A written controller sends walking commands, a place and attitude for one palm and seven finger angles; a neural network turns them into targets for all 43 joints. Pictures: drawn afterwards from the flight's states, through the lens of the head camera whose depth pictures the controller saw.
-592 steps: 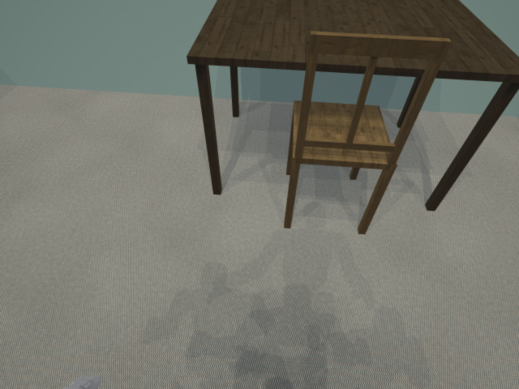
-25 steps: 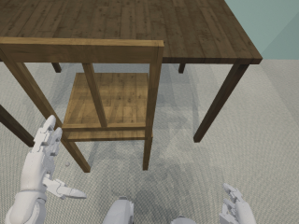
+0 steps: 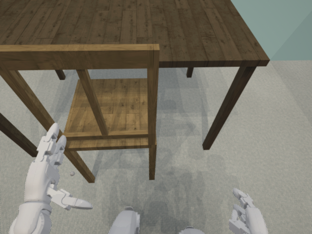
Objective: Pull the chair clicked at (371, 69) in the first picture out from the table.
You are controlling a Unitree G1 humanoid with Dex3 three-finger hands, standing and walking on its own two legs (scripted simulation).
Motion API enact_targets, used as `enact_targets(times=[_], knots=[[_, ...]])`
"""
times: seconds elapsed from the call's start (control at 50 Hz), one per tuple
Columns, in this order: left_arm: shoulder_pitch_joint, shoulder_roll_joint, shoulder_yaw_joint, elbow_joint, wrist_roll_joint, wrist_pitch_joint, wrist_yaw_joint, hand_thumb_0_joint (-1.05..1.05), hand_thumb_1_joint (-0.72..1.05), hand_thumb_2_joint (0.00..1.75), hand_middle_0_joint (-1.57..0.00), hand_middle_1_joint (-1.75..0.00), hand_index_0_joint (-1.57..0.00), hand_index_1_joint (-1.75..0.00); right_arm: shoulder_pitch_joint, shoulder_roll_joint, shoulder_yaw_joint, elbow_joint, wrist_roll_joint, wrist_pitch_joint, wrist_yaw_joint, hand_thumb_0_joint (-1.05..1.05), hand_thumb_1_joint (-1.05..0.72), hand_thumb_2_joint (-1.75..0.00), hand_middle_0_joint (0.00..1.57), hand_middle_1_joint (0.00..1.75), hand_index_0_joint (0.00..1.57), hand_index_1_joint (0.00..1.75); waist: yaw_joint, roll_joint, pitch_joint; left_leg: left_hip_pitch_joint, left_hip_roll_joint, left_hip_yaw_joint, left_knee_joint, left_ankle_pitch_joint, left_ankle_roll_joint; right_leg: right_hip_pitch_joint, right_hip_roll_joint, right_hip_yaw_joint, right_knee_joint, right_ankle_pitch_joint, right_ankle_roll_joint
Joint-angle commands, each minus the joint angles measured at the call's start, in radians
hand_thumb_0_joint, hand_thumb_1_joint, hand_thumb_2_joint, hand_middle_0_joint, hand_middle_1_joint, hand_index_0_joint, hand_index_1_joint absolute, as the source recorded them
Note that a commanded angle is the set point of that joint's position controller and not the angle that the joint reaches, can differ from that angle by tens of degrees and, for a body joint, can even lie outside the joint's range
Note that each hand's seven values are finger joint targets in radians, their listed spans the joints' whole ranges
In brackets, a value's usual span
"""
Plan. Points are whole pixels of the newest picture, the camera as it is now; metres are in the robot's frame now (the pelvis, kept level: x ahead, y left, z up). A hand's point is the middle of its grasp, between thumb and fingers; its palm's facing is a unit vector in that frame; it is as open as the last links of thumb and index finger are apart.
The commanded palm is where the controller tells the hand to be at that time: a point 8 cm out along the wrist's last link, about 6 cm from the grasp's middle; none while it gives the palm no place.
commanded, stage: aim the fingers beside a spindle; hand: left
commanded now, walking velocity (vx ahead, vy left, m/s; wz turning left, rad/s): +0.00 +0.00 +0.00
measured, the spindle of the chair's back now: (95, 107) +0.47 +0.22 +0.01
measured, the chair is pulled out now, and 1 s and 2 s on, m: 0.00 0.00 0.00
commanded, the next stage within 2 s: push the fingers through the gap in 2.00 s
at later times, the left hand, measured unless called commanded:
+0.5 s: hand (80, 164) +0.28 +0.21 +0.03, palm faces +0.10 -0.99 -0.03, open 16.9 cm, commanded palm +0.26 +0.25 +0.03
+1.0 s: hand (92, 159) +0.29 +0.18 +0.01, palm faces +0.08 -1.00 -0.02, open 16.9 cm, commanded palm +0.28 +0.23 +0.01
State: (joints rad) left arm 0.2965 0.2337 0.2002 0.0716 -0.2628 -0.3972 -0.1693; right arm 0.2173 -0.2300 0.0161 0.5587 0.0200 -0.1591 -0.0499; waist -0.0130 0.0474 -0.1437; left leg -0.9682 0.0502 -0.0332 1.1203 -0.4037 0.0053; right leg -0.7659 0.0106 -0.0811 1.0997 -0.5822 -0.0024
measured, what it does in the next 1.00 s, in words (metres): stands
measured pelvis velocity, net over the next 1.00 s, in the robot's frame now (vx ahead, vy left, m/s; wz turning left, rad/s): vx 0.00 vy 0.01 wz -0.02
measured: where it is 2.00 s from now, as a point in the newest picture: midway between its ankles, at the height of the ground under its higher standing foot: outside the picture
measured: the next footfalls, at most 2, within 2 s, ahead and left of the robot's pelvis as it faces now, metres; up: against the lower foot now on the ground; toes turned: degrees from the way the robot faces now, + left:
none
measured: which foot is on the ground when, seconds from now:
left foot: down 0.00-1.00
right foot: down 0.00-1.00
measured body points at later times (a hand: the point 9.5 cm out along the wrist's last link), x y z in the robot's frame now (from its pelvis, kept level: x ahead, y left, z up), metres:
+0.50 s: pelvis +0.01 +0.00 -0.01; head +0.08 +0.01 +0.43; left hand +0.26 +0.26 +0.03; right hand +0.17 -0.25 -0.10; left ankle +0.08 +0.11 -0.65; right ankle -0.02 -0.12 -0.65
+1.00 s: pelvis +0.00 +0.01 -0.02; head +0.08 +0.02 +0.42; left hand +0.28 +0.24 +0.02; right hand +0.16 -0.23 -0.12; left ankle +0.08 +0.11 -0.65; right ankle -0.02 -0.12 -0.65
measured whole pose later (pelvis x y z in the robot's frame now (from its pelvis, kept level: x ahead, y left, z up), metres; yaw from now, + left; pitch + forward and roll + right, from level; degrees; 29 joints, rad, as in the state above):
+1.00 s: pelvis +0.00 +0.01 -0.02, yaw -1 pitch +19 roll -4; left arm 0.08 0.20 0.13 0.22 -0.19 -0.44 -0.08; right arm 0.20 -0.23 0.01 0.56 0.00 -0.08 -0.02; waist -0.02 0.04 -0.17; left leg -1.13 0.05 -0.02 1.24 -0.44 0.02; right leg -0.93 0.01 -0.06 1.23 -0.62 0.01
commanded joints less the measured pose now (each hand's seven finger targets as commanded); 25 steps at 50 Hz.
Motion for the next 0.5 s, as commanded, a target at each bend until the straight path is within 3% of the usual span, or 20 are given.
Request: enact_targets(times=[0.0,0.16,0.22,0.34,0.44,0.48], knots=[[-0.095,0.144,0.077,-0.186,-0.013,-0.07,-0.005,0.0,-0.5,0.3,-0.06,-0.08,-0.06,-0.08,-0.032,-0.139,-0.062,-0.14,0.0,-0.048,-0.016,0.0,-0.9,-0.9,0.2,0.3,0.2,0.3,-0.016,-0.001,-0.2,0.297,-0.028,-0.005,-0.144,0.094,0.027,-0.04,0.019,0.027,-0.198,0.19,-0.009],[-0.153,0.153,0.087,-0.135,-0.012,-0.087,-0.015,0.0,-0.5,0.3,-0.06,-0.08,-0.06,-0.08,-0.029,-0.141,-0.065,-0.123,-0.005,-0.047,-0.017,0.0,-0.9,-0.9,0.2,0.3,0.2,0.3,-0.018,-0.009,-0.225,0.272,-0.028,0.003,-0.106,0.127,0.03,-0.046,0.015,0.045,-0.179,0.231,-0.007],[-0.174,0.159,0.097,-0.134,-0.014,-0.091,-0.018,0.0,-0.5,0.3,-0.06,-0.08,-0.06,-0.08,-0.026,-0.14,-0.066,-0.12,-0.005,-0.047,-0.016,0.0,-0.9,-0.9,0.2,0.3,0.2,0.3,-0.008,0.029,-0.253,0.28,-0.029,0.006,-0.103,0.141,0.028,-0.041,0.014,0.046,-0.168,0.246,-0.01],[-0.155,0.162,0.116,-0.088,-0.019,-0.085,-0.016,0.0,-0.5,0.3,-0.06,-0.08,-0.06,-0.08,-0.028,-0.141,-0.07,-0.115,-0.007,-0.032,-0.011,0.0,-0.9,-0.9,0.2,0.3,0.2,0.3,-0.002,-0.007,-0.258,0.256,-0.028,0.008,-0.09,0.176,0.03,-0.03,0.016,0.046,-0.152,0.298,-0.008],[-0.219,0.144,0.087,-0.08,-0.014,-0.101,-0.015,0.0,-0.5,0.3,-0.06,-0.08,-0.06,-0.08,-0.025,-0.146,-0.07,-0.107,-0.01,-0.027,-0.008,0.0,-0.9,-0.9,0.2,0.3,0.2,0.3,-0.021,0.007,-0.251,0.246,-0.025,0.003,-0.073,0.157,0.03,-0.082,0.017,0.042,-0.134,0.27,-0.008],[-0.228,0.136,0.078,-0.077,-0.011,-0.108,-0.016,0.0,-0.5,0.3,-0.06,-0.08,-0.06,-0.08,-0.026,-0.147,-0.071,-0.11,-0.01,-0.027,-0.007,0.0,-0.9,-0.9,0.2,0.3,0.2,0.3,-0.017,0.019,-0.267,0.253,-0.024,0.002,-0.074,0.148,0.028,-0.093,0.016,0.039,-0.126,0.253,-0.01]])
